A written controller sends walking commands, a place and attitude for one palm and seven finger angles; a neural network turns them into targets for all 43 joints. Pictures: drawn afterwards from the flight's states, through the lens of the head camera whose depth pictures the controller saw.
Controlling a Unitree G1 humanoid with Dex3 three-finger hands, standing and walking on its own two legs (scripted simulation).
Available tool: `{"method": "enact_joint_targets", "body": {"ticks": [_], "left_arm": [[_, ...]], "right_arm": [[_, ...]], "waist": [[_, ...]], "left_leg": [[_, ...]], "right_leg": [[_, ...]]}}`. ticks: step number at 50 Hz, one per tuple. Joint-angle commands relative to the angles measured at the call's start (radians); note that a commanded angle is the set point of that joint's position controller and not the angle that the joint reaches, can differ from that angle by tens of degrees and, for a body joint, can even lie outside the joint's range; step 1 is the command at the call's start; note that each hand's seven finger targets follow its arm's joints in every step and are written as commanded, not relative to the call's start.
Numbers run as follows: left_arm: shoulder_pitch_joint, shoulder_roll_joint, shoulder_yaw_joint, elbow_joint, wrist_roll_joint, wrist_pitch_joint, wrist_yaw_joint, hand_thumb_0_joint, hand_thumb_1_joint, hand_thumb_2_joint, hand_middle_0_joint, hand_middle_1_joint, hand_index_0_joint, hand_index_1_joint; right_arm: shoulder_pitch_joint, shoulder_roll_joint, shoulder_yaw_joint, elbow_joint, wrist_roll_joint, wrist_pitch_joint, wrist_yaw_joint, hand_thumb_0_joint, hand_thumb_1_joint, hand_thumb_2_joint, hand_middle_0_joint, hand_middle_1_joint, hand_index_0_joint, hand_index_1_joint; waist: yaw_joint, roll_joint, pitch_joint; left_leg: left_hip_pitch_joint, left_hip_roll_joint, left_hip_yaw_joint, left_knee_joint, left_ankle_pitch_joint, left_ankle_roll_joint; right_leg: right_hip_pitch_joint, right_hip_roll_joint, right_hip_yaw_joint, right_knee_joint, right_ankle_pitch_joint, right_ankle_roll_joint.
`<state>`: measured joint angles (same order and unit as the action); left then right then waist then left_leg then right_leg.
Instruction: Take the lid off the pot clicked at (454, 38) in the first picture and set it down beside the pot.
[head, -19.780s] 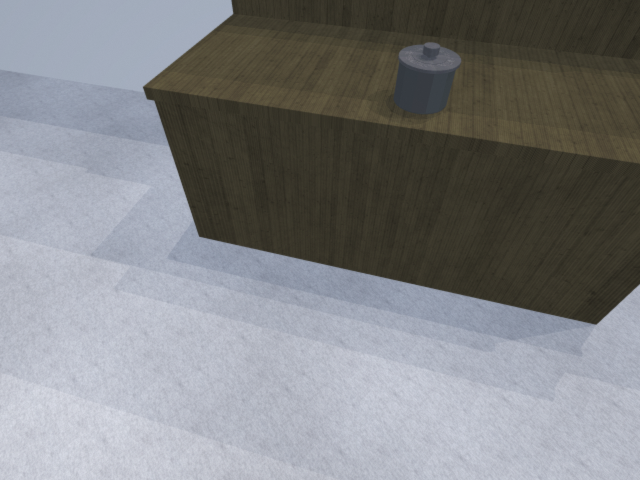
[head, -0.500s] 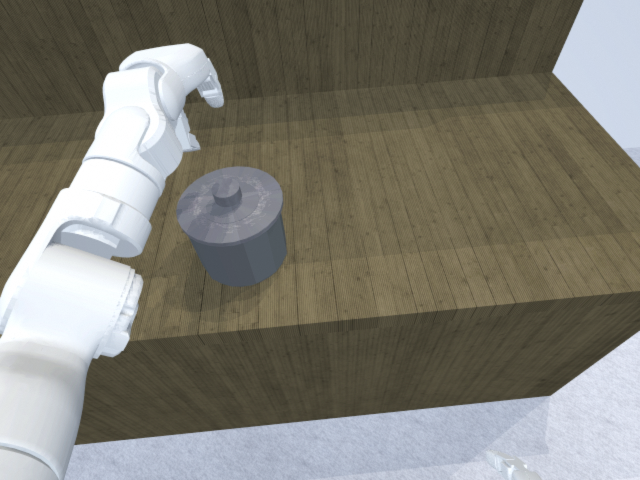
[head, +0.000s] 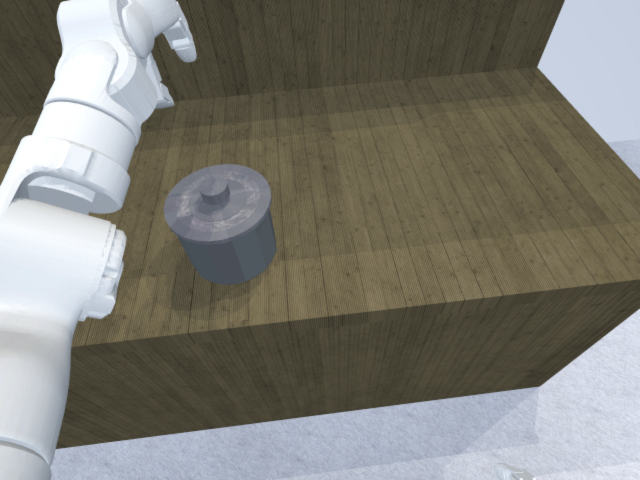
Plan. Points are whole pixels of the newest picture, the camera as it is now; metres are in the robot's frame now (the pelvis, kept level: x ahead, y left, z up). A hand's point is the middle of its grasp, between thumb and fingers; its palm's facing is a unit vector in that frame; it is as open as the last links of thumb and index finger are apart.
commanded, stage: draw the hand back to the body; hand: left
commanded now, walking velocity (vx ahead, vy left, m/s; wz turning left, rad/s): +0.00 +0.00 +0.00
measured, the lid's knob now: (214, 190) +0.51 +0.16 +0.07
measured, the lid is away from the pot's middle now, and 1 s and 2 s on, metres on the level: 0.00 0.00 0.00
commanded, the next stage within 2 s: none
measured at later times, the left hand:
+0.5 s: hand (136, 137) +0.43 +0.19 +0.22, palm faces -0.13 -0.24 -0.96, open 9.9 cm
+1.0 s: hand (127, 152) +0.37 +0.17 +0.25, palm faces +0.25 -0.94 -0.22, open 9.2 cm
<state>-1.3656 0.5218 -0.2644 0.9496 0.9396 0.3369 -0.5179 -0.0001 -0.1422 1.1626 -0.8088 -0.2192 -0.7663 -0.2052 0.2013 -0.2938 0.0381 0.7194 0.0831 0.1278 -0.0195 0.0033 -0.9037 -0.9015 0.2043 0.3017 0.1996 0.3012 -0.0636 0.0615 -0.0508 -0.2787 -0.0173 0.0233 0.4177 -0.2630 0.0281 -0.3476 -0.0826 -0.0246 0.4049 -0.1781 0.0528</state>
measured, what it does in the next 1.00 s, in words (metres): stands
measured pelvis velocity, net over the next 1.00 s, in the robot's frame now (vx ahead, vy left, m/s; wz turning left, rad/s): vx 0.03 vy -0.01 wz -0.04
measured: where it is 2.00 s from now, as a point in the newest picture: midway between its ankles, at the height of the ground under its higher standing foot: outside the picture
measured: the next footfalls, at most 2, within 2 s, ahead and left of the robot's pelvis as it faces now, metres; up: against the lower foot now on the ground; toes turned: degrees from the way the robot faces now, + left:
none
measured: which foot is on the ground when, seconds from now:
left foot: down 0.00-1.00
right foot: down 0.00-1.00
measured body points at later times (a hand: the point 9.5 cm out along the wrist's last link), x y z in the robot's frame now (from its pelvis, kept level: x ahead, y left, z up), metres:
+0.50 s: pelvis +0.00 +0.00 +0.00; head +0.02 -0.03 +0.45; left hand +0.43 +0.20 +0.28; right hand +0.20 -0.22 -0.11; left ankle -0.04 +0.10 -0.74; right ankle +0.01 -0.16 -0.74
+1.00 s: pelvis +0.03 -0.01 +0.00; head +0.05 -0.02 +0.45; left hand +0.35 +0.22 +0.26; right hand +0.16 -0.26 -0.12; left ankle -0.04 +0.10 -0.74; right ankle +0.01 -0.16 -0.74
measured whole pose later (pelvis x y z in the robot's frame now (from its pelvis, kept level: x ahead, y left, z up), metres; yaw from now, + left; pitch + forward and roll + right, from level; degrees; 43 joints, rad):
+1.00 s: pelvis +0.03 -0.01 +0.00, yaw -2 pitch +0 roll -1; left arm -0.26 0.34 0.22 -0.18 -0.04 -0.06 0.08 0.00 0.17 1.08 -0.62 -0.25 -0.59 -0.24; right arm 0.22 -0.24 0.01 0.70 0.03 0.00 -0.06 0.01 -0.90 -0.90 0.20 0.30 0.20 0.30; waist 0.01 0.05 0.03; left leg -0.08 0.03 0.05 0.43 -0.35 0.00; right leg -0.16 -0.03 -0.01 0.40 -0.24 0.04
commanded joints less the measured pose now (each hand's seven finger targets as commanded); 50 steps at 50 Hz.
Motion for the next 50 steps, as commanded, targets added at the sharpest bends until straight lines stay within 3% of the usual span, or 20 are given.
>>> {"method": "enact_joint_targets", "body": {"ticks": [1, 4, 7, 10, 12, 17, 20, 23, 24, 25, 26, 28, 30, 31, 32, 37, 42, 45, 47, 50], "left_arm": [[-0.450, 0.210, 0.066, -0.081, 0.025, -0.006, 0.031, 0.000, -0.143, 1.168, -0.800, -0.215, -0.756, -0.201], [-0.395, 0.207, 0.074, -0.222, 0.017, -0.026, 0.024, 0.000, -0.143, 1.168, -0.800, -0.215, -0.756, -0.201], [-0.341, 0.294, 0.147, -0.377, 0.006, -0.029, 0.028, 0.000, -0.143, 1.168, -0.800, -0.215, -0.756, -0.201], [-0.320, 0.332, 0.176, -0.414, -0.004, -0.013, 0.027, 0.000, -0.143, 1.168, -0.800, -0.215, -0.756, -0.201], [-0.327, 0.321, 0.165, -0.564, -0.013, -0.015, 0.031, 0.000, -0.143, 1.168, -0.800, -0.215, -0.756, -0.201], [-0.171, 0.262, 0.150, -0.663, -0.038, 0.006, 0.029, 0.000, -0.143, 1.168, -0.800, -0.215, -0.756, -0.201], [-0.087, 0.226, 0.131, -0.640, -0.048, 0.021, 0.035, 0.000, -0.143, 1.168, -0.800, -0.215, -0.756, -0.201], [-0.065, 0.264, 0.162, -0.731, -0.049, 0.021, 0.047, 0.000, -0.143, 1.168, -0.800, -0.215, -0.756, -0.201], [-0.075, 0.030, 0.370, -0.895, -0.702, -0.196, 0.234, 0.000, -0.143, 1.168, -0.800, -0.215, -0.756, -0.201], [0.129, 0.021, 0.325, -0.796, -0.738, -0.266, 0.318, 0.000, -0.143, 1.168, -0.800, -0.215, -0.756, -0.201], [0.219, -0.012, 0.366, -0.822, -0.843, -0.318, 0.378, 0.000, -0.143, 1.168, -0.800, -0.215, -0.756, -0.201], [0.195, 0.033, 0.424, -0.954, -0.923, -0.381, 0.466, 0.000, -0.143, 1.168, -0.800, -0.215, -0.756, -0.201], [0.175, 0.100, 0.501, -1.009, -0.940, -0.409, 0.533, 0.000, -0.117, 1.161, -0.785, -0.217, -0.742, -0.204], [0.209, 0.158, 0.562, -1.016, -0.944, -0.416, 0.560, 0.000, -0.091, 1.154, -0.770, -0.220, -0.728, -0.206], [0.225, 0.110, 0.536, -1.050, -0.947, -0.424, 0.574, 0.000, -0.065, 1.148, -0.755, -0.222, -0.714, -0.209], [0.497, 0.005, 0.524, -1.160, -0.975, -0.448, 0.600, 0.000, 0.065, 1.114, -0.680, -0.232, -0.645, -0.221], [0.640, 0.001, 0.539, -1.289, -0.982, -0.461, 0.612, 0.000, 0.196, 1.081, -0.605, -0.243, -0.575, -0.233], [0.720, -0.002, 0.548, -1.301, -0.984, -0.457, 0.616, 0.000, 0.274, 1.061, -0.560, -0.249, -0.534, -0.241], [0.748, 0.009, 0.557, -1.402, -0.982, -0.471, 0.617, 0.000, 0.326, 1.047, -0.530, -0.253, -0.506, -0.246], [0.870, -0.024, 0.544, -1.342, -0.990, -0.455, 0.615, 0.000, 0.404, 1.027, -0.485, -0.260, -0.464, -0.253]], "right_arm": [[-0.039, -0.137, -0.038, -0.122, 0.001, -0.036, 0.001, 0.000, -0.900, -0.900, 0.200, 0.300, 0.200, 0.300], [-0.074, -0.130, -0.041, -0.160, 0.002, -0.025, 0.014, 0.000, -0.900, -0.900, 0.200, 0.300, 0.200, 0.300], [-0.085, -0.126, -0.043, -0.199, 0.004, -0.023, 0.019, 0.000, -0.900, -0.900, 0.200, 0.300, 0.200, 0.300], [-0.102, -0.124, -0.039, -0.207, 0.013, -0.021, 0.014, 0.000, -0.900, -0.900, 0.200, 0.300, 0.200, 0.300], [-0.126, -0.116, -0.040, -0.228, 0.012, -0.028, 0.018, 0.000, -0.900, -0.900, 0.200, 0.300, 0.200, 0.300], [-0.160, -0.103, -0.038, -0.247, 0.014, -0.036, 0.028, 0.000, -0.900, -0.900, 0.200, 0.300, 0.200, 0.300], [-0.187, -0.101, -0.028, -0.244, 0.020, -0.026, 0.029, 0.000, -0.900, -0.900, 0.200, 0.300, 0.200, 0.300], [-0.225, -0.097, -0.023, -0.257, 0.014, -0.023, 0.023, 0.000, -0.900, -0.900, 0.200, 0.300, 0.200, 0.300], [-0.007, 0.000, -0.029, -0.244, -0.017, -0.047, -0.003, 0.000, -0.900, -0.900, 0.200, 0.300, 0.200, 0.300], [-0.066, -0.029, -0.010, -0.242, -0.019, -0.066, -0.014, 0.000, -0.900, -0.900, 0.200, 0.300, 0.200, 0.300], [-0.085, -0.039, -0.015, -0.243, -0.016, -0.083, -0.025, 0.000, -0.900, -0.900, 0.200, 0.300, 0.200, 0.300], [-0.122, -0.051, -0.011, -0.228, -0.021, -0.109, -0.049, 0.000, -0.900, -0.900, 0.200, 0.300, 0.200, 0.300], [-0.119, -0.048, -0.010, -0.201, -0.037, -0.127, -0.064, 0.000, -0.900, -0.900, 0.200, 0.300, 0.200, 0.300], [-0.115, -0.055, -0.013, -0.182, -0.046, -0.127, -0.070, 0.000, -0.900, -0.900, 0.200, 0.300, 0.200, 0.300], [-0.123, -0.036, -0.009, -0.194, -0.050, -0.132, -0.073, 0.000, -0.900, -0.900, 0.200, 0.300, 0.200, 0.300], [-0.140, -0.029, -0.025, -0.205, -0.060, -0.159, -0.065, 0.000, -0.900, -0.900, 0.200, 0.300, 0.200, 0.300], [-0.123, -0.040, -0.045, -0.192, -0.060, -0.188, -0.051, 0.000, -0.900, -0.900, 0.200, 0.300, 0.200, 0.300], [-0.113, -0.049, -0.053, -0.181, -0.057, -0.187, -0.049, 0.000, -0.900, -0.900, 0.200, 0.300, 0.200, 0.300], [-0.123, -0.042, -0.051, -0.194, -0.058, -0.196, -0.047, 0.000, -0.900, -0.900, 0.200, 0.300, 0.200, 0.300], [-0.117, -0.048, -0.056, -0.184, -0.058, -0.190, -0.043, 0.000, -0.900, -0.900, 0.200, 0.300, 0.200, 0.300]], "waist": [[0.001, -0.116, -0.358], [0.021, -0.101, -0.413], [0.040, -0.094, -0.488], [0.050, -0.118, -0.424], [0.057, -0.049, -0.475], [0.067, -0.033, -0.453], [0.067, -0.076, -0.355], [0.080, -0.052, -0.372], [-0.017, -0.177, -0.243], [0.022, -0.198, -0.231], [0.033, -0.228, -0.220], [0.048, -0.153, -0.206], [0.058, 0.011, -0.227], [0.066, 0.039, -0.213], [0.067, 0.072, -0.232], [0.081, 0.017, -0.245], [0.083, -0.014, -0.265], [0.085, -0.037, -0.222], [0.092, 0.025, -0.268], [0.087, -0.066, -0.199]], "left_leg": [[0.100, -0.021, -0.014, -0.019, 0.354, 0.032], [0.133, -0.019, -0.006, -0.011, 0.392, 0.037], [0.168, -0.020, -0.013, 0.008, 0.491, 0.043], [0.145, -0.020, -0.006, -0.009, 0.438, 0.045], [0.196, -0.015, -0.018, -0.003, 0.523, 0.044], [0.236, -0.005, -0.026, 0.011, 0.603, 0.037], [0.191, -0.002, -0.025, -0.007, 0.498, 0.029], [0.188, -0.007, -0.023, -0.008, 0.463, 0.030], [0.259, 0.038, 0.041, 0.005, 0.311, 0.021], [0.269, 0.053, 0.018, -0.017, 0.216, 0.026], [0.268, 0.068, 0.019, -0.038, 0.149, 0.026], [0.264, 0.077, 0.029, -0.047, 0.153, 0.022], [0.270, 0.075, 0.028, -0.035, 0.237, 0.005], [0.261, 0.078, 0.029, -0.031, 0.247, 0.002], [0.255, 0.070, 0.030, -0.031, 0.287, -0.001], [0.267, 0.085, 0.027, -0.012, 0.408, -0.001], [0.310, 0.090, 0.028, 0.012, 0.555, 0.005], [0.289, 0.089, 0.027, 0.012, 0.520, 0.005], [0.329, 0.081, 0.028, 0.016, 0.588, 0.007], [0.299, 0.088, 0.036, 0.017, 0.540, 0.006]], "right_leg": [[0.184, 0.067, -0.050, 0.009, 0.324, -0.097], [0.226, 0.064, -0.041, 0.021, 0.364, -0.093], [0.285, 0.063, -0.030, 0.031, 0.439, -0.091], [0.282, 0.062, -0.034, 0.021, 0.421, -0.091], [0.290, 0.059, -0.029, 0.031, 0.439, -0.093], [0.262, 0.063, -0.035, 0.031, 0.426, -0.090], [0.217, 0.068, -0.050, 0.021, 0.342, -0.093], [0.232, 0.064, -0.042, 0.026, 0.325, -0.099], [0.142, 0.073, -0.054, -0.009, 0.218, -0.104], [0.149, 0.072, -0.038, 0.005, 0.142, -0.105], [0.147, 0.062, -0.040, -0.010, 0.103, -0.098], [0.171, 0.051, -0.033, -0.007, 0.117, -0.088], [0.209, 0.042, -0.027, 0.005, 0.176, -0.094], [0.220, 0.039, -0.024, 0.003, 0.188, -0.095], [0.247, 0.040, -0.026, 0.008, 0.223, -0.096], [0.296, 0.040, -0.037, 0.029, 0.341, -0.095], [0.309, 0.041, -0.039, 0.027, 0.445, -0.088], [0.300, 0.036, -0.045, 0.021, 0.438, -0.089], [0.319, 0.039, -0.038, 0.023, 0.471, -0.087], [0.300, 0.035, -0.046, 0.009, 0.475, -0.083]]}}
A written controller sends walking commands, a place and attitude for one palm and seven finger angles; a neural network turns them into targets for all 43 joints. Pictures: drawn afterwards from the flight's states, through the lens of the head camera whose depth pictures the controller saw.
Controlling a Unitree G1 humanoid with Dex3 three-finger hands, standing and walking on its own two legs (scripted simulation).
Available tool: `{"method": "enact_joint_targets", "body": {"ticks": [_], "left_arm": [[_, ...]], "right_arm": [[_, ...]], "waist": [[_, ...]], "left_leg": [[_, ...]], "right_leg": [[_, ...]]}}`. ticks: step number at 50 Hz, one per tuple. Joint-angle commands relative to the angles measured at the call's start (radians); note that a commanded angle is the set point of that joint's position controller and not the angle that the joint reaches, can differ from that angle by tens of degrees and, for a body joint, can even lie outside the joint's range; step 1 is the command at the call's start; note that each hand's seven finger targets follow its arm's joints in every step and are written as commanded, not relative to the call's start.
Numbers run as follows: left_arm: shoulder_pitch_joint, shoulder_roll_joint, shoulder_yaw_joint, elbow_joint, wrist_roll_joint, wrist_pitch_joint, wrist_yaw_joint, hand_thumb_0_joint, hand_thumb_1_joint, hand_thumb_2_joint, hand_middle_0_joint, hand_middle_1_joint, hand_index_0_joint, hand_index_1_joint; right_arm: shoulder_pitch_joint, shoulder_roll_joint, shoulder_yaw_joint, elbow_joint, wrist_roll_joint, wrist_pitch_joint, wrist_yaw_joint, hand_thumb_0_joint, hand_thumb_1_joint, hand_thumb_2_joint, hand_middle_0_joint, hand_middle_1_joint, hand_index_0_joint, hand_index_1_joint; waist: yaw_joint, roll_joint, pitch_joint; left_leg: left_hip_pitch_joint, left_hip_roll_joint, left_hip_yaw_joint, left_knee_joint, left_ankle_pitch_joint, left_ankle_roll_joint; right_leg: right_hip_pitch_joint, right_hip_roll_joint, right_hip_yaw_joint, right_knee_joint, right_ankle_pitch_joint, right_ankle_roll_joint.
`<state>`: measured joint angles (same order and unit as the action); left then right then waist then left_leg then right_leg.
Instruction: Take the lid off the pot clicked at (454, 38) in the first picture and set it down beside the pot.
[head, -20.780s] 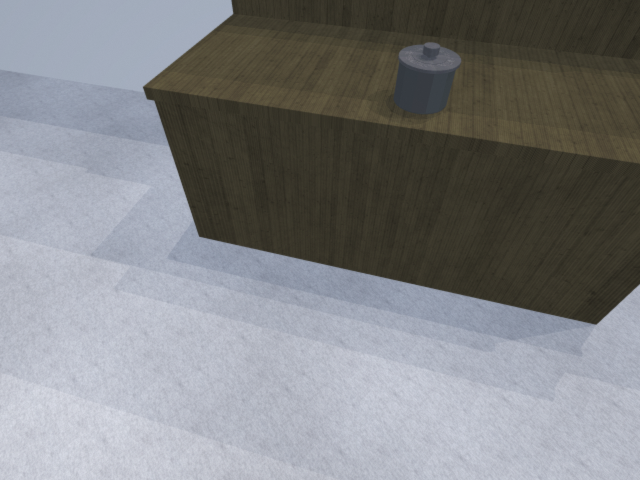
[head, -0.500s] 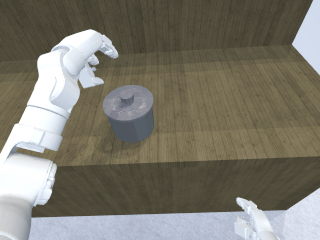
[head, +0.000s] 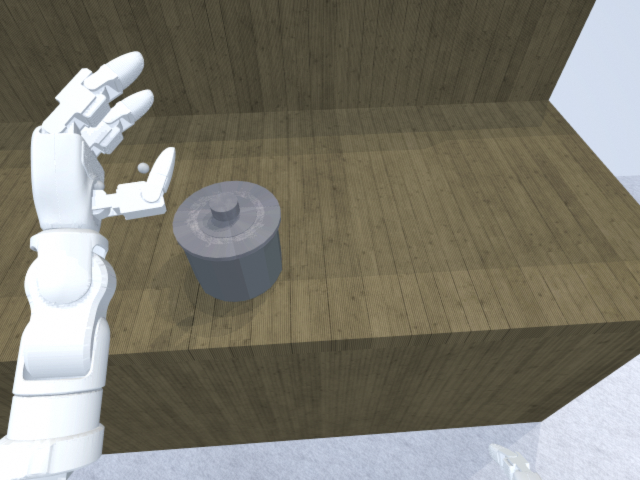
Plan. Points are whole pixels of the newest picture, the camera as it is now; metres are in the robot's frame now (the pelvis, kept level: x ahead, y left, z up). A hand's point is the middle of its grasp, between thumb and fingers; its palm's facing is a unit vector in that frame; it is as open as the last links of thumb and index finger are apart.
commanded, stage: draw the hand back to the body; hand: left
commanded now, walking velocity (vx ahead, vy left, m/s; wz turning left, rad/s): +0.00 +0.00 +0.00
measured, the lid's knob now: (224, 206) +0.47 +0.18 +0.07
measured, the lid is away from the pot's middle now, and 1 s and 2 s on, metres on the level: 0.00 0.00 0.00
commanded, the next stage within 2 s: come to a stop and stand still in 1.22 s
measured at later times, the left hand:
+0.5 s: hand (96, 267) +0.24 +0.21 +0.22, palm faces +0.36 -0.90 -0.26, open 7.6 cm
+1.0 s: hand (53, 379) +0.17 +0.23 +0.17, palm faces +0.39 -0.84 -0.37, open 7.4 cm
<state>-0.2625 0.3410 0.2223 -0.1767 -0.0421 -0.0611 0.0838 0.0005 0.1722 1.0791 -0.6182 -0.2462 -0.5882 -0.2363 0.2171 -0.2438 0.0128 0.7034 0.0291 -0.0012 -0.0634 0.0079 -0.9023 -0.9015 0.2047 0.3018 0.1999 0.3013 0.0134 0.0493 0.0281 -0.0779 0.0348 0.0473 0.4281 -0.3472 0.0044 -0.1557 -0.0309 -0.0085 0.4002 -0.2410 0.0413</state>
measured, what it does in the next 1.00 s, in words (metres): stands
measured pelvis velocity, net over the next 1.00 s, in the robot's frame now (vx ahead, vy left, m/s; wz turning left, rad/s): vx -0.03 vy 0.00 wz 0.02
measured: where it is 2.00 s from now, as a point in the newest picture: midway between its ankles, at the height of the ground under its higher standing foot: outside the picture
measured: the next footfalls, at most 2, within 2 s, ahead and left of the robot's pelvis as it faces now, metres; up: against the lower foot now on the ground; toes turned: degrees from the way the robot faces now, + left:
none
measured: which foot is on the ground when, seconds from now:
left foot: down 0.00-1.00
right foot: down 0.00-1.00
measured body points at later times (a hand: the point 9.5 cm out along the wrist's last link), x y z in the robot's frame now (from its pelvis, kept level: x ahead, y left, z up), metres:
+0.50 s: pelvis -0.01 -0.01 +0.00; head -0.02 -0.02 +0.45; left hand +0.22 +0.26 +0.23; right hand +0.19 -0.21 -0.08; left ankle -0.08 +0.11 -0.74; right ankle -0.02 -0.15 -0.74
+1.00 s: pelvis -0.03 +0.00 +0.00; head -0.05 -0.02 +0.45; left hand +0.14 +0.27 +0.19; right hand +0.16 -0.22 -0.08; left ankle -0.08 +0.11 -0.74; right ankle -0.02 -0.15 -0.74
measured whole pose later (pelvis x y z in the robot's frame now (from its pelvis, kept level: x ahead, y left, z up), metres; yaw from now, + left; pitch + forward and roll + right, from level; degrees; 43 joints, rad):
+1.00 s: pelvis -0.03 +0.00 +0.00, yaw +1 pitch -4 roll -1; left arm 0.44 0.34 0.27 -0.49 -0.05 -0.07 0.09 0.01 0.89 0.90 -0.21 -0.30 -0.21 -0.30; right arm 0.18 -0.23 0.03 0.65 0.01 -0.09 -0.06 0.01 -0.90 -0.90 0.21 0.30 0.20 0.30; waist 0.06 0.06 0.01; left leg -0.08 0.04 0.03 0.48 -0.34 0.00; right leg -0.13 -0.03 -0.03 0.42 -0.22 0.04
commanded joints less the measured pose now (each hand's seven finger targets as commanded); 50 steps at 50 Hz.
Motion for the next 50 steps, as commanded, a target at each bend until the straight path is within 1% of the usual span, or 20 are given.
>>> {"method": "enact_joint_targets", "body": {"ticks": [1, 2, 4, 8, 10, 11, 12, 15, 16, 19, 20, 22, 24, 26, 28, 31, 32, 36, 44, 50], "left_arm": [[-0.249, 0.189, 0.079, -0.262, -0.007, -0.064, 0.014, 0.000, 0.431, 1.020, -0.470, -0.262, -0.450, -0.256], [-0.251, 0.177, 0.070, -0.297, -0.005, -0.070, 0.013, 0.000, 0.457, 1.014, -0.455, -0.264, -0.436, -0.258], [-0.177, 0.163, 0.069, -0.265, -0.008, -0.058, 0.012, 0.000, 0.509, 1.000, -0.425, -0.268, -0.409, -0.263], [-0.127, 0.171, 0.080, -0.317, -0.011, -0.058, 0.012, 0.000, 0.613, 0.974, -0.365, -0.277, -0.353, -0.273], [-0.096, 0.162, 0.075, -0.317, -0.014, -0.051, 0.011, 0.000, 0.665, 0.960, -0.335, -0.281, -0.325, -0.278], [-0.086, 0.186, 0.094, -0.335, -0.014, -0.052, 0.011, 0.000, 0.691, 0.954, -0.320, -0.283, -0.311, -0.280], [-0.085, 0.151, 0.063, -0.344, -0.012, -0.051, 0.007, 0.000, 0.717, 0.947, -0.305, -0.285, -0.297, -0.283], [-0.024, 0.164, 0.086, -0.336, -0.019, -0.040, 0.010, 0.000, 0.796, 0.927, -0.260, -0.292, -0.256, -0.290], [-0.005, 0.189, 0.109, -0.352, -0.018, -0.042, 0.010, 0.000, 0.822, 0.920, -0.245, -0.294, -0.242, -0.293], [0.026, 0.148, 0.072, -0.400, -0.017, -0.044, 0.006, 0.000, 0.900, 0.900, -0.200, -0.300, -0.200, -0.300], [0.059, 0.147, 0.075, -0.377, -0.018, -0.041, 0.008, 0.000, 0.900, 0.900, -0.200, -0.300, -0.200, -0.300], [0.060, 0.162, 0.086, -0.430, -0.015, -0.047, 0.010, 0.000, 0.900, 0.900, -0.200, -0.300, -0.200, -0.300], [0.132, 0.136, 0.073, -0.372, -0.016, -0.039, 0.010, 0.000, 0.900, 0.900, -0.200, -0.300, -0.200, -0.300], [0.157, 0.177, 0.114, -0.388, -0.019, -0.041, 0.014, 0.000, 0.900, 0.900, -0.200, -0.300, -0.200, -0.300], [0.177, 0.151, 0.091, -0.423, -0.015, -0.053, 0.012, 0.000, 0.900, 0.900, -0.200, -0.300, -0.200, -0.300], [0.286, 0.183, 0.132, -0.463, -0.013, -0.062, 0.019, 0.000, 0.900, 0.900, -0.200, -0.300, -0.200, -0.300], [0.284, 0.156, 0.109, -0.454, -0.011, -0.062, 0.017, 0.000, 0.900, 0.900, -0.200, -0.300, -0.200, -0.300], [0.366, 0.183, 0.146, -0.442, -0.014, -0.064, 0.022, 0.000, 0.900, 0.900, -0.200, -0.300, -0.200, -0.300], [0.536, 0.158, 0.140, -0.524, -0.006, -0.079, 0.026, 0.000, 0.900, 0.900, -0.200, -0.300, -0.200, -0.300], [0.639, 0.160, 0.154, -0.536, -0.008, -0.077, 0.028, 0.000, 0.900, 0.900, -0.200, -0.300, -0.200, -0.300]], "right_arm": [[-0.140, -0.104, -0.032, -0.169, -0.002, -0.061, 0.000, 0.000, -0.900, -0.900, 0.200, 0.300, 0.200, 0.300], [-0.148, -0.097, -0.028, -0.181, -0.003, -0.063, -0.001, 0.000, -0.900, -0.900, 0.200, 0.300, 0.200, 0.300], [-0.150, -0.095, -0.026, -0.178, -0.005, -0.057, 0.000, 0.000, -0.900, -0.900, 0.200, 0.300, 0.200, 0.300], [-0.169, -0.090, -0.023, -0.194, -0.008, -0.057, 0.000, 0.000, -0.900, -0.900, 0.200, 0.300, 0.200, 0.300], [-0.171, -0.090, -0.019, -0.198, -0.008, -0.054, 0.000, 0.000, -0.900, -0.900, 0.200, 0.300, 0.200, 0.300], [-0.178, -0.094, -0.019, -0.197, -0.008, -0.053, 0.001, 0.000, -0.900, -0.900, 0.200, 0.300, 0.200, 0.300], [-0.185, -0.084, -0.013, -0.206, -0.007, -0.052, 0.001, 0.000, -0.900, -0.900, 0.200, 0.300, 0.200, 0.300], [-0.190, -0.086, -0.012, -0.212, -0.009, -0.048, -0.001, 0.000, -0.900, -0.900, 0.200, 0.300, 0.200, 0.300], [-0.193, -0.089, -0.012, -0.210, -0.009, -0.047, -0.001, 0.000, -0.900, -0.900, 0.200, 0.300, 0.200, 0.300], [-0.202, -0.079, -0.005, -0.223, -0.012, -0.054, 0.004, 0.000, -0.900, -0.900, 0.200, 0.300, 0.200, 0.300], [-0.201, -0.080, -0.005, -0.220, -0.013, -0.056, 0.003, 0.000, -0.900, -0.900, 0.200, 0.300, 0.200, 0.300], [-0.203, -0.080, -0.001, -0.227, -0.014, -0.062, 0.005, 0.000, -0.900, -0.900, 0.200, 0.300, 0.200, 0.300], [-0.204, -0.079, -0.001, -0.223, -0.014, -0.063, 0.003, 0.000, -0.900, -0.900, 0.200, 0.300, 0.200, 0.300], [-0.207, -0.087, -0.005, -0.222, -0.013, -0.064, 0.001, 0.000, -0.900, -0.900, 0.200, 0.300, 0.200, 0.300], [-0.217, -0.082, -0.002, -0.230, -0.015, -0.075, 0.000, 0.000, -0.900, -0.900, 0.200, 0.300, 0.200, 0.300], [-0.206, -0.085, -0.006, -0.226, -0.018, -0.090, 0.004, 0.000, -0.900, -0.900, 0.200, 0.300, 0.200, 0.300], [-0.209, -0.081, -0.002, -0.228, -0.020, -0.093, 0.003, 0.000, -0.900, -0.900, 0.200, 0.300, 0.200, 0.300], [-0.203, -0.093, -0.010, -0.223, -0.018, -0.105, -0.002, 0.000, -0.900, -0.900, 0.200, 0.300, 0.200, 0.300], [-0.190, -0.090, -0.014, -0.224, -0.023, -0.143, -0.002, 0.000, -0.900, -0.900, 0.200, 0.300, 0.200, 0.300], [-0.186, -0.095, -0.020, -0.230, -0.022, -0.151, -0.008, 0.000, -0.900, -0.900, 0.200, 0.300, 0.200, 0.300]], "waist": [[0.010, -0.046, -0.277], [0.013, -0.023, -0.311], [0.017, -0.009, -0.267], [0.021, 0.001, -0.259], [0.021, -0.030, -0.239], [0.020, -0.018, -0.237], [0.018, 0.013, -0.244], [0.024, -0.039, -0.208], [0.023, -0.012, -0.206], [0.027, 0.017, -0.212], [0.028, -0.010, -0.199], [0.029, 0.024, -0.211], [0.030, 0.003, -0.155], [0.031, -0.025, -0.141], [0.035, 0.016, -0.147], [0.044, 0.019, -0.169], [0.041, 0.017, -0.162], [0.041, -0.031, -0.113], [0.049, 0.042, -0.114], [0.050, -0.001, -0.073]], "left_leg": [[0.096, 0.037, 0.003, 0.006, 0.622, 0.030], [0.112, 0.029, 0.006, -0.001, 0.640, 0.032], [0.098, 0.030, 0.009, 0.000, 0.607, 0.029], [0.102, 0.030, 0.007, -0.003, 0.569, 0.029], [0.091, 0.030, 0.007, -0.006, 0.542, 0.029], [0.087, 0.030, 0.001, -0.006, 0.529, 0.026], [0.091, 0.025, 0.006, -0.014, 0.532, 0.026], [0.068, 0.028, 0.003, -0.016, 0.482, 0.027], [0.069, 0.028, 0.000, -0.013, 0.475, 0.026], [0.071, 0.025, -0.001, -0.016, 0.471, 0.024], [0.062, 0.027, -0.004, -0.017, 0.463, 0.024], [0.063, 0.023, -0.010, -0.026, 0.451, 0.021], [0.041, 0.027, -0.011, -0.028, 0.418, 0.021], [0.029, 0.027, -0.016, -0.031, 0.369, 0.022], [0.025, 0.025, -0.017, -0.035, 0.350, 0.021], [0.027, 0.026, -0.024, -0.027, 0.372, 0.018], [0.020, 0.022, -0.016, -0.032, 0.364, 0.020], [-0.001, 0.030, -0.027, -0.030, 0.309, 0.022], [-0.009, 0.028, -0.024, -0.024, 0.306, 0.019], [-0.032, 0.031, -0.026, -0.023, 0.275, 0.022]], "right_leg": [[0.112, -0.018, -0.059, 0.020, 0.533, -0.074], [0.122, -0.013, -0.057, 0.021, 0.537, -0.071], [0.107, -0.016, -0.059, 0.013, 0.515, -0.074], [0.100, -0.014, -0.057, 0.010, 0.483, -0.074], [0.095, -0.013, -0.060, 0.007, 0.471, -0.074], [0.096, -0.013, -0.055, 0.010, 0.460, -0.075], [0.092, -0.008, -0.053, 0.009, 0.443, -0.073], [0.087, -0.011, -0.058, 0.001, 0.424, -0.075], [0.087, -0.012, -0.051, 0.001, 0.419, -0.076], [0.088, -0.012, -0.054, -0.003, 0.402, -0.077], [0.084, -0.011, -0.058, -0.004, 0.395, -0.077], [0.091, -0.008, -0.054, -0.003, 0.371, -0.077], [0.065, -0.009, -0.058, -0.010, 0.338, -0.077], [0.062, -0.009, -0.055, -0.020, 0.299, -0.077], [0.061, -0.011, -0.054, -0.020, 0.272, -0.078], [0.078, -0.012, -0.052, -0.010, 0.289, -0.080], [0.075, -0.011, -0.051, -0.016, 0.282, -0.078], [0.048, -0.012, -0.050, -0.030, 0.226, -0.077], [0.046, -0.015, -0.044, -0.028, 0.215, -0.078], [0.025, -0.016, -0.041, -0.035, 0.182, -0.075]]}}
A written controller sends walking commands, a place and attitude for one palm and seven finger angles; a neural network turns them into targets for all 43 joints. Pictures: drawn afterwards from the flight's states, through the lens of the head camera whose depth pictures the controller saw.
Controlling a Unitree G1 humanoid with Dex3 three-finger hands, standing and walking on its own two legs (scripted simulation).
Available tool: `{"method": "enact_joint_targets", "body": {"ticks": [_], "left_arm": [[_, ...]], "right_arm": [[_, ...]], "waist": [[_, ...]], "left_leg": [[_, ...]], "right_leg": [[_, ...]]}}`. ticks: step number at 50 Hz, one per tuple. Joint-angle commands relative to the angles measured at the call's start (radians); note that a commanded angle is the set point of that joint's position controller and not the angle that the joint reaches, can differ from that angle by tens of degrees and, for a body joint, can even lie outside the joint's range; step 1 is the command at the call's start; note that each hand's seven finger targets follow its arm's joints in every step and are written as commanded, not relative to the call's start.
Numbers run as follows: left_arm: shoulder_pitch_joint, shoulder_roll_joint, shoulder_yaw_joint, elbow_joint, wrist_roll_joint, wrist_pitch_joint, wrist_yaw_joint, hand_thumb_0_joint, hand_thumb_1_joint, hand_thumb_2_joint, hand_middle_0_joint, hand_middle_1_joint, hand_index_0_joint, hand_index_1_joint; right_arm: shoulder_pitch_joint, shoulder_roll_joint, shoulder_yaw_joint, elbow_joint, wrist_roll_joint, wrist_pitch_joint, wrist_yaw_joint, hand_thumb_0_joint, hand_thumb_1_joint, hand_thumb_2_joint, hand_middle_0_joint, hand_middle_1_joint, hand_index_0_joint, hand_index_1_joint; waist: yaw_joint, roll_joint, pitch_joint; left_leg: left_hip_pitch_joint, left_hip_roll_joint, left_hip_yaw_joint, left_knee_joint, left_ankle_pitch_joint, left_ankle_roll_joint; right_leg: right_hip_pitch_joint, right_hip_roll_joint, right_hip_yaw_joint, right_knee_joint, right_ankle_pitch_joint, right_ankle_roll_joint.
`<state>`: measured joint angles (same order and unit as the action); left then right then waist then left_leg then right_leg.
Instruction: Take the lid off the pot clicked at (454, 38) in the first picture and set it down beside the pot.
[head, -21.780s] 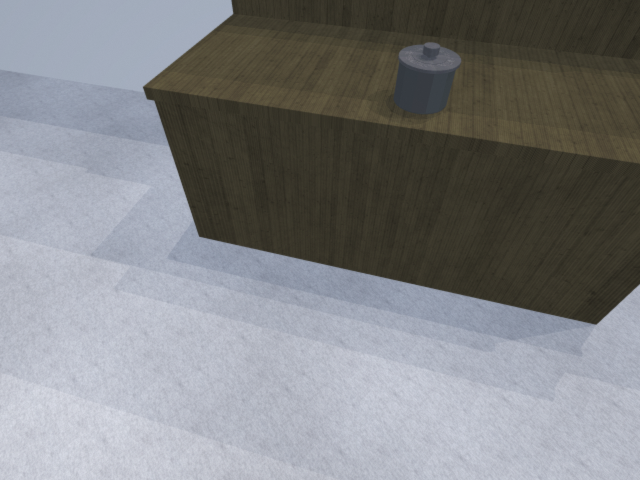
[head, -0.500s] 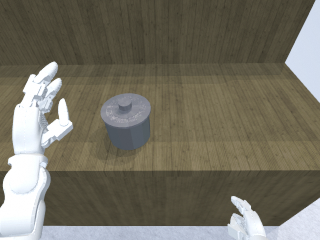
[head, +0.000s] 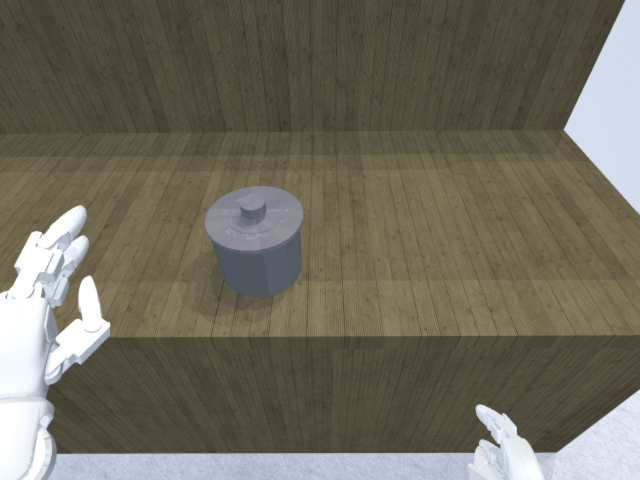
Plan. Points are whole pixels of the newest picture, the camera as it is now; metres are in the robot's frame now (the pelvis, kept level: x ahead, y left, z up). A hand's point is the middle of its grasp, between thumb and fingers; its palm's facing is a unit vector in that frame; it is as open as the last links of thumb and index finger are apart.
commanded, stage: draw the hand back to the body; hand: left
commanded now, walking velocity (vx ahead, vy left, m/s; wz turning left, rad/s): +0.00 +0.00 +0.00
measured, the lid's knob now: (253, 206) +0.50 +0.18 +0.07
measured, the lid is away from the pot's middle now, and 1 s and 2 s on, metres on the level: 0.00 0.00 0.00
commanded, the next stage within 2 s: come to a stop and stand still in 0.22 s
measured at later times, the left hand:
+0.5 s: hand (160, 445) +0.17 +0.24 -0.06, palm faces +0.09 -0.92 -0.38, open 7.4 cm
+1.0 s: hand out of the picture +0.01 +0.21 -0.19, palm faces -0.06 -0.97 -0.24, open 7.3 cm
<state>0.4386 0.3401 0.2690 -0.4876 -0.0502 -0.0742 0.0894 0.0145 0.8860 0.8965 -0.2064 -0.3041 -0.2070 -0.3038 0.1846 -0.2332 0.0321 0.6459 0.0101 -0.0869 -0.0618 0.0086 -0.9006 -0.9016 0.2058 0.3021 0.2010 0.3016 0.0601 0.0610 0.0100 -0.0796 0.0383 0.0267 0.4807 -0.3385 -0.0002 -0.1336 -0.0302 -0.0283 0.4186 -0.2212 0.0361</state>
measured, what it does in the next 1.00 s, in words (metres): stands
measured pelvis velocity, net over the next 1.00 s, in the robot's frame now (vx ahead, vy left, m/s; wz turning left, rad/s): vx -0.01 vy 0.02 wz -0.05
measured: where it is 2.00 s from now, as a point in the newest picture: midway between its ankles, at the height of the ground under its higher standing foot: outside the picture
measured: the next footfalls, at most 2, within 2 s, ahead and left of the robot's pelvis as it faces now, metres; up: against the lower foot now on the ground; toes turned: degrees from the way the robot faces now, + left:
none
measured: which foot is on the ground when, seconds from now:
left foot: down 0.00-1.00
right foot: down 0.00-1.00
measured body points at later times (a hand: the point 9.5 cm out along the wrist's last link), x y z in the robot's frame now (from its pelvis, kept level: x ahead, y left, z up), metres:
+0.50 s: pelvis -0.02 +0.01 -0.02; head -0.04 -0.01 +0.43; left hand +0.16 +0.28 -0.03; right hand +0.15 -0.23 -0.12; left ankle -0.04 +0.11 -0.74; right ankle +0.01 -0.15 -0.74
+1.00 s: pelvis -0.01 +0.02 -0.01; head +0.03 +0.02 +0.44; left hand +0.01 +0.26 -0.17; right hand -0.05 -0.20 -0.16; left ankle -0.05 +0.11 -0.74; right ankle +0.01 -0.15 -0.74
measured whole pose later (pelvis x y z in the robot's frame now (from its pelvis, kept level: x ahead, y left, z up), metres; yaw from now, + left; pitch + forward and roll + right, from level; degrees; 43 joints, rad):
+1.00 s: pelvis -0.01 +0.02 -0.01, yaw -3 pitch +0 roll +0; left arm 0.27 0.22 0.00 1.04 0.01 0.04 0.03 0.00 0.92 0.90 -0.20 -0.30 -0.20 -0.30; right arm 0.35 -0.13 0.02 1.05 -0.01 0.00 -0.02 0.00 -0.90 -0.90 0.20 0.30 0.20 0.30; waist -0.01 -0.02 0.09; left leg -0.19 0.01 0.10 0.58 -0.38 0.03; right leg -0.29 -0.05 0.05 0.57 -0.27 0.06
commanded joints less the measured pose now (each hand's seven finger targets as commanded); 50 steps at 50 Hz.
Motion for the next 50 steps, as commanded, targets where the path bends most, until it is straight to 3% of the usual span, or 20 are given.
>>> {"method": "enact_joint_targets", "body": {"ticks": [1, 4, 6, 11, 16, 17, 18, 19, 20, 21, 22, 24, 25, 27, 29, 31, 35, 37, 41, 50], "left_arm": [[-0.050, 0.180, 0.123, -0.249, 0.001, -0.068, 0.025, 0.000, 0.900, 0.900, -0.200, -0.300, -0.200, -0.300], [0.027, 0.151, 0.110, -0.243, 0.004, -0.065, 0.025, 0.000, 0.900, 0.900, -0.200, -0.300, -0.200, -0.300], [-0.048, 0.184, 0.116, -0.295, 0.009, -0.068, 0.030, 0.000, 0.900, 0.900, -0.200, -0.300, -0.200, -0.300], [-0.023, 0.168, 0.113, -0.259, 0.012, -0.058, 0.035, 0.000, 0.900, 0.900, -0.200, -0.300, -0.200, -0.300], [-0.019, 0.174, 0.118, -0.267, 0.014, -0.058, 0.034, 0.000, 0.900, 0.900, -0.200, -0.300, -0.200, -0.300], [-0.060, 0.092, -0.157, 0.612, 0.127, 0.009, -0.042, 0.000, 0.900, 0.900, -0.200, -0.300, -0.200, -0.300], [-0.017, 0.006, -0.235, 0.633, 0.082, 0.009, -0.046, 0.000, 0.900, 0.900, -0.200, -0.300, -0.200, -0.300], [-0.089, 0.013, -0.232, 0.635, 0.106, 0.021, -0.065, 0.000, 0.900, 0.900, -0.200, -0.300, -0.200, -0.300], [-0.124, 0.054, -0.244, 0.657, 0.093, 0.043, -0.077, 0.000, 0.900, 0.900, -0.200, -0.300, -0.200, -0.300], [-0.120, 0.033, -0.235, 0.753, 0.088, 0.058, -0.085, 0.000, 0.900, 0.900, -0.200, -0.300, -0.200, -0.300], [-0.150, 0.025, -0.251, 0.785, 0.082, 0.059, -0.084, 0.000, 0.900, 0.900, -0.200, -0.300, -0.200, -0.300], [-0.216, 0.046, -0.261, 0.900, 0.076, 0.065, -0.079, 0.000, 0.900, 0.900, -0.200, -0.300, -0.200, -0.300], [-0.242, 0.054, -0.263, 0.953, 0.075, 0.075, -0.076, 0.000, 0.900, 0.900, -0.200, -0.300, -0.200, -0.300], [-0.253, 0.051, -0.265, 1.051, 0.076, 0.094, -0.072, 0.000, 0.900, 0.900, -0.200, -0.300, -0.200, -0.300], [-0.209, 0.052, -0.265, 1.138, 0.073, 0.099, -0.070, 0.000, 0.900, 0.900, -0.200, -0.300, -0.200, -0.300], [-0.166, 0.060, -0.260, 1.216, 0.068, 0.095, -0.068, 0.000, 0.900, 0.900, -0.200, -0.300, -0.200, -0.300], [-0.150, -0.004, -0.249, 1.280, 0.067, 0.095, -0.059, 0.000, 0.900, 0.900, -0.200, -0.300, -0.200, -0.300], [-0.146, -0.022, -0.252, 1.325, 0.064, 0.092, -0.058, 0.000, 0.900, 0.900, -0.200, -0.300, -0.200, -0.300], [-0.139, -0.028, -0.259, 1.404, 0.056, 0.088, -0.056, 0.000, 0.900, 0.900, -0.200, -0.300, -0.200, -0.300], [-0.134, -0.052, -0.262, 1.485, 0.060, 0.088, -0.047, 0.000, 0.900, 0.900, -0.200, -0.300, -0.200, -0.300]], "right_arm": [[-0.152, -0.106, -0.040, -0.173, -0.002, -0.069, -0.011, 0.000, -0.900, -0.900, 0.200, 0.300, 0.200, 0.300], [-0.149, -0.102, -0.041, -0.173, -0.004, -0.075, -0.011, 0.000, -0.900, -0.900, 0.200, 0.300, 0.200, 0.300], [-0.148, -0.107, -0.039, -0.171, -0.005, -0.085, -0.014, 0.000, -0.900, -0.900, 0.200, 0.300, 0.200, 0.300], [-0.143, -0.106, -0.039, -0.166, -0.007, -0.091, -0.018, 0.000, -0.900, -0.900, 0.200, 0.300, 0.200, 0.300], [-0.150, -0.104, -0.035, -0.168, -0.009, -0.092, -0.016, 0.000, -0.900, -0.900, 0.200, 0.300, 0.200, 0.300], [-0.056, -0.270, -0.146, 0.039, -0.003, -0.077, 0.039, 0.000, -0.900, -0.900, 0.200, 0.300, 0.200, 0.300], [0.062, -0.282, -0.119, 0.007, 0.019, -0.032, 0.036, 0.000, -0.900, -0.900, 0.200, 0.300, 0.200, 0.300], [0.067, -0.168, -0.081, 0.043, 0.007, 0.003, 0.076, 0.000, -0.900, -0.900, 0.200, 0.300, 0.200, 0.300], [0.045, -0.152, -0.073, 0.055, 0.003, 0.040, 0.069, 0.000, -0.900, -0.900, 0.200, 0.300, 0.200, 0.300], [-0.028, -0.106, -0.085, 0.085, -0.007, 0.046, 0.081, 0.000, -0.900, -0.900, 0.200, 0.300, 0.200, 0.300], [-0.030, -0.106, -0.077, 0.076, -0.018, 0.065, 0.079, 0.000, -0.900, -0.900, 0.200, 0.300, 0.200, 0.300], [-0.045, -0.112, -0.069, 0.089, -0.027, 0.071, 0.083, 0.000, -0.900, -0.900, 0.200, 0.300, 0.200, 0.300], [-0.045, -0.123, -0.062, 0.098, -0.031, 0.072, 0.084, 0.000, -0.900, -0.900, 0.200, 0.300, 0.200, 0.300], [-0.058, -0.134, -0.053, 0.111, -0.035, 0.077, 0.077, 0.000, -0.900, -0.900, 0.200, 0.300, 0.200, 0.300], [-0.047, -0.134, -0.046, 0.126, -0.034, 0.077, 0.073, 0.000, -0.900, -0.900, 0.200, 0.300, 0.200, 0.300], [-0.004, -0.124, -0.044, 0.151, -0.029, 0.077, 0.063, 0.000, -0.900, -0.900, 0.200, 0.300, 0.200, 0.300], [0.099, -0.085, -0.050, 0.208, -0.033, 0.064, 0.051, 0.000, -0.900, -0.900, 0.200, 0.300, 0.200, 0.300], [0.135, -0.091, -0.052, 0.234, -0.029, 0.061, 0.044, 0.000, -0.900, -0.900, 0.200, 0.300, 0.200, 0.300], [0.187, -0.073, -0.050, 0.293, -0.023, 0.060, 0.032, 0.000, -0.900, -0.900, 0.200, 0.300, 0.200, 0.300], [0.201, -0.028, -0.049, 0.367, -0.019, 0.063, 0.028, 0.000, -0.900, -0.900, 0.200, 0.300, 0.200, 0.300]], "waist": [[0.002, 0.004, -0.057], [0.007, -0.002, -0.054], [-0.004, 0.035, -0.058], [0.000, -0.010, -0.042], [0.007, 0.020, -0.041], [-0.124, -0.108, 0.043], [-0.056, -0.269, -0.025], [-0.110, -0.283, -0.142], [-0.105, -0.311, -0.083], [-0.089, -0.154, -0.074], [-0.096, -0.124, -0.051], [-0.098, -0.244, -0.030], [-0.097, -0.219, 0.012], [-0.076, -0.014, 0.083], [-0.048, 0.017, 0.098], [-0.042, -0.045, 0.049], [-0.052, 0.091, 0.000], [-0.044, -0.001, -0.028], [-0.050, -0.029, -0.030], [-0.054, -0.090, 0.037]], "left_leg": [[-0.031, 0.026, -0.008, -0.073, 0.259, 0.025], [-0.037, 0.026, -0.007, -0.070, 0.280, 0.025], [-0.022, 0.025, -0.011, -0.066, 0.269, 0.024], [-0.026, 0.029, -0.021, -0.072, 0.277, 0.022], [-0.035, 0.024, -0.022, -0.077, 0.267, 0.021], [-0.169, 0.056, -0.104, 0.059, 0.529, 0.050], [-0.161, 0.010, -0.018, 0.132, 0.850, 0.040], [-0.082, -0.015, -0.038, 0.111, 0.403, 0.005], [-0.100, -0.035, -0.009, 0.153, 0.250, -0.005], [-0.063, -0.012, 0.003, 0.128, 0.200, 0.013], [-0.108, -0.015, 0.011, 0.128, 0.190, 0.011], [-0.169, 0.004, -0.021, 0.088, 0.133, 0.020], [-0.202, 0.019, -0.047, 0.048, 0.099, 0.028], [-0.295, 0.040, -0.075, -0.039, -0.021, 0.046], [-0.356, 0.038, -0.063, -0.043, -0.107, 0.048], [-0.301, 0.033, -0.030, -0.008, -0.100, 0.043], [-0.242, 0.064, -0.054, -0.030, 0.004, 0.052], [-0.232, 0.091, -0.063, -0.029, 0.133, 0.058], [-0.159, 0.095, -0.036, -0.010, 0.301, 0.049], [-0.123, 0.090, -0.015, -0.044, 0.247, 0.042]], "right_leg": [[0.003, -0.016, -0.021, -0.050, 0.155, -0.072], [0.003, -0.014, -0.023, -0.046, 0.172, -0.072], [-0.005, -0.015, -0.017, -0.046, 0.161, -0.072], [-0.006, -0.013, -0.026, -0.039, 0.156, -0.072], [0.004, -0.013, -0.023, -0.038, 0.143, -0.073], [-0.159, -0.080, 0.001, 0.139, 0.344, -0.060], [-0.195, -0.058, 0.032, 0.189, 0.650, 0.001], [-0.190, -0.123, 0.055, 0.165, 0.297, -0.056], [-0.284, -0.141, 0.073, 0.164, 0.254, -0.043], [-0.336, -0.144, 0.047, 0.177, 0.225, -0.044], [-0.286, -0.147, 0.030, 0.166, 0.191, -0.051], [-0.237, -0.134, 0.050, 0.133, 0.033, -0.046], [-0.235, -0.113, 0.054, 0.122, -0.080, -0.037], [-0.204, -0.059, 0.035, 0.139, -0.216, -0.034], [-0.158, -0.046, 0.059, 0.137, -0.239, -0.047], [-0.147, -0.059, 0.096, 0.097, -0.236, -0.067], [-0.167, -0.046, 0.075, 0.148, -0.107, -0.077], [-0.100, -0.041, 0.045, 0.165, 0.019, -0.063], [-0.082, -0.064, 0.060, 0.146, 0.170, -0.063], [-0.125, -0.076, 0.092, 0.096, 0.153, -0.058]]}}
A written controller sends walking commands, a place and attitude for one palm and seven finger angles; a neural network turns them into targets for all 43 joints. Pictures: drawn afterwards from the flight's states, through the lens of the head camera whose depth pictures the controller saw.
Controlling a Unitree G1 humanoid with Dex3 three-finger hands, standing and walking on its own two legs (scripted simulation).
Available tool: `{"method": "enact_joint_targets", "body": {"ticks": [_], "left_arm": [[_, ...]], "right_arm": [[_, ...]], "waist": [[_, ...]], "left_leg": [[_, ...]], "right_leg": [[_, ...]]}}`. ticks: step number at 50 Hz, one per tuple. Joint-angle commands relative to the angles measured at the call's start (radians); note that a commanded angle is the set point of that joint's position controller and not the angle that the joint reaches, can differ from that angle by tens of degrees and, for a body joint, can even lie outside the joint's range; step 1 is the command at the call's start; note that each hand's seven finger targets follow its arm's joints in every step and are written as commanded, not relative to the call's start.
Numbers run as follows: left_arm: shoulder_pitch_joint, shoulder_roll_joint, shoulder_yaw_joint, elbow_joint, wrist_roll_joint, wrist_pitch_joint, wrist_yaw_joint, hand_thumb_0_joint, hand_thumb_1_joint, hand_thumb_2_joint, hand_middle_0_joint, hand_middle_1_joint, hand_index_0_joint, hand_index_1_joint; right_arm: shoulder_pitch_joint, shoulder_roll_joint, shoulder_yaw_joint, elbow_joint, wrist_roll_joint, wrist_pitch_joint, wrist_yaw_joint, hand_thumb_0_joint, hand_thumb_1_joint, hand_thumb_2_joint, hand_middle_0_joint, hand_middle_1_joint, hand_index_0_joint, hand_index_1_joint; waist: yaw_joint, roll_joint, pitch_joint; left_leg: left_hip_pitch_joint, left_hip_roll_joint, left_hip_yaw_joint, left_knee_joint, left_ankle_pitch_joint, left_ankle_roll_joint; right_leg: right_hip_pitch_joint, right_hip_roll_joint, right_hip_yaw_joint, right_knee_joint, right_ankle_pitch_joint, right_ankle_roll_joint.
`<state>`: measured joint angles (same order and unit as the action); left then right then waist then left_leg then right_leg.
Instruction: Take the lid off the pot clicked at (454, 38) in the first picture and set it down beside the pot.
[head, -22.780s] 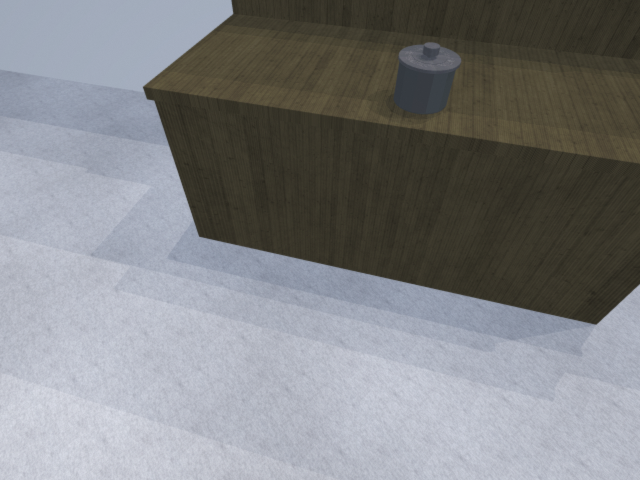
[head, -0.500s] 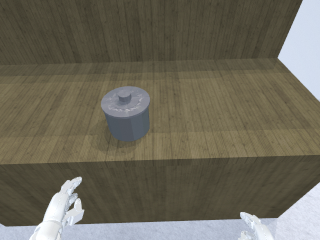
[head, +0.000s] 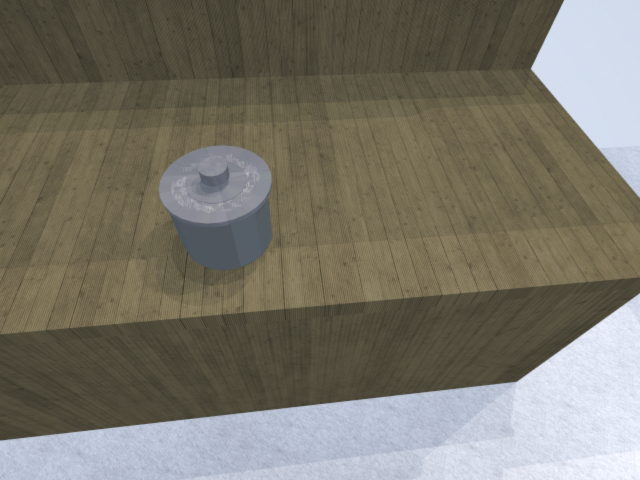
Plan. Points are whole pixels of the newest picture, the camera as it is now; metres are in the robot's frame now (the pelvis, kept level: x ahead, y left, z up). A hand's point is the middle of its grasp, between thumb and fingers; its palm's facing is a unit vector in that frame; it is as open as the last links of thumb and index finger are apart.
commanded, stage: come to a stop and stand still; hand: left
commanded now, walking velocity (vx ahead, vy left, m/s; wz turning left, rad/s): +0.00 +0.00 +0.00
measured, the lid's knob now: (213, 171) +0.50 +0.19 +0.08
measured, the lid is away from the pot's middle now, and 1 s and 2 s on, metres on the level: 0.00 0.00 0.00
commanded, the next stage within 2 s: look again from close up in 0.24 s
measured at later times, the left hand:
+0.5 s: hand out of the picture +0.02 +0.17 -0.18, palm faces +0.00 -0.99 -0.17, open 7.3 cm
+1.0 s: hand out of the picture +0.00 +0.17 -0.18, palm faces +0.00 -0.99 -0.15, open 7.4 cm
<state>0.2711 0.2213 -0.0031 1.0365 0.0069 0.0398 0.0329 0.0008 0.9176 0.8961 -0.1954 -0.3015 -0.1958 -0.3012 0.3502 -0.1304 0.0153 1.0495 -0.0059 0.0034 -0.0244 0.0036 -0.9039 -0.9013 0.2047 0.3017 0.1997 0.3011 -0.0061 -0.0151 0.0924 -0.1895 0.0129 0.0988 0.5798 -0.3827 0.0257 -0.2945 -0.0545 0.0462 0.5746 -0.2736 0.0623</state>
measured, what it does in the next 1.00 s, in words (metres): stands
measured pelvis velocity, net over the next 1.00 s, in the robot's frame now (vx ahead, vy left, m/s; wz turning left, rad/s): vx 0.01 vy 0.01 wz -0.01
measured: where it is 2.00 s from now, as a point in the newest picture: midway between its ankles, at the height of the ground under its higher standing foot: outside the picture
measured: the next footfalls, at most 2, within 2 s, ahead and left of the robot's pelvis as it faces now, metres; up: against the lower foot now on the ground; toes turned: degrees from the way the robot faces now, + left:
none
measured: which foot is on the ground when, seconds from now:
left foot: down 0.00-1.00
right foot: down 0.00-1.00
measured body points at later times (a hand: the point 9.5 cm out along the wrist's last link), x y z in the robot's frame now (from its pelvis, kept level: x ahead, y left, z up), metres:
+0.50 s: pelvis +0.01 +0.00 +0.01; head +0.04 +0.02 +0.45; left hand +0.02 +0.22 -0.16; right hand +0.04 -0.23 -0.14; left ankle -0.04 +0.10 -0.73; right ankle +0.02 -0.16 -0.73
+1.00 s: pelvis +0.01 +0.01 +0.01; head +0.03 +0.03 +0.46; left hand +0.00 +0.22 -0.17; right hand -0.01 -0.21 -0.14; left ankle -0.04 +0.10 -0.73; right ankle +0.02 -0.16 -0.73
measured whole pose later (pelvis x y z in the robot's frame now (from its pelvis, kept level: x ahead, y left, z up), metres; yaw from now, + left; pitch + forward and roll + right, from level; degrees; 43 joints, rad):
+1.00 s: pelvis +0.01 +0.01 +0.01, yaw -1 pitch -1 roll +0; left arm 0.28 0.17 -0.01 1.09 0.02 0.01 0.04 0.00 0.91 0.90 -0.20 -0.30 -0.20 -0.30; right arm 0.28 -0.10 0.00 1.13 0.00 -0.01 -0.03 0.00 -0.92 -0.90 0.20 0.30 0.20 0.30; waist 0.01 -0.06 0.07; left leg -0.13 0.01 0.11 0.49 -0.35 0.03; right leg -0.24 -0.05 0.05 0.48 -0.23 0.07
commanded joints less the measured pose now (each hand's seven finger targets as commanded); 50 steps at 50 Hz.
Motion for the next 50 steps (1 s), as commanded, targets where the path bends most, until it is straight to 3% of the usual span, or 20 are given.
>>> {"method": "enact_joint_targets", "body": {"ticks": [1, 6, 10, 18, 50], "left_arm": [[0.038, 0.068, 0.010, -0.034, 0.003, -0.028, 0.009, 0.000, 0.900, 0.900, -0.200, -0.300, -0.200, -0.300], [0.039, 0.054, 0.010, -0.025, 0.008, -0.032, 0.012, 0.000, 0.900, 0.900, -0.200, -0.300, -0.200, -0.300], [0.037, 0.046, 0.011, -0.020, 0.009, -0.033, 0.015, 0.000, 0.900, 0.900, -0.200, -0.300, -0.200, -0.300], [0.045, 0.056, 0.009, -0.016, 0.009, -0.039, 0.013, 0.000, 0.900, 0.900, -0.200, -0.300, -0.200, -0.300], [0.095, 0.019, 0.002, 0.037, 0.010, -0.041, 0.016, 0.000, 0.900, 0.900, -0.200, -0.300, -0.200, -0.300]], "right_arm": [[0.027, -0.125, -0.034, -0.030, -0.003, -0.027, -0.009, 0.000, -0.900, -0.900, 0.200, 0.300, 0.200, 0.300], [-0.003, -0.114, -0.037, -0.009, -0.002, -0.027, -0.009, 0.000, -0.900, -0.900, 0.200, 0.300, 0.200, 0.300], [-0.025, -0.110, -0.036, -0.007, -0.004, -0.030, -0.010, 0.000, -0.900, -0.900, 0.200, 0.300, 0.200, 0.300], [-0.048, -0.121, -0.039, -0.005, -0.002, -0.031, -0.010, 0.000, -0.900, -0.900, 0.200, 0.300, 0.200, 0.300], [0.008, -0.080, -0.035, 0.058, 0.002, -0.039, -0.010, 0.000, -0.900, -0.900, 0.200, 0.300, 0.200, 0.300]], "waist": [[0.014, -0.012, -0.038], [0.011, -0.047, -0.030], [0.012, 0.017, -0.035], [0.011, 0.006, -0.067], [0.015, 0.017, -0.021]], "left_leg": [[-0.010, 0.113, -0.087, -0.147, 0.287, 0.017], [0.020, 0.113, -0.079, -0.152, 0.307, 0.013], [0.029, 0.113, -0.075, -0.159, 0.345, 0.011], [0.063, 0.117, -0.068, -0.154, 0.364, 0.004], [0.035, 0.118, -0.074, -0.198, 0.329, 0.014]], "right_leg": [[0.034, -0.053, 0.022, -0.071, 0.212, -0.086], [0.019, -0.057, 0.032, -0.084, 0.242, -0.085], [0.027, -0.060, 0.035, -0.088, 0.260, -0.083], [0.052, -0.069, 0.038, -0.110, 0.325, -0.085], [0.051, -0.055, 0.018, -0.134, 0.242, -0.076]]}}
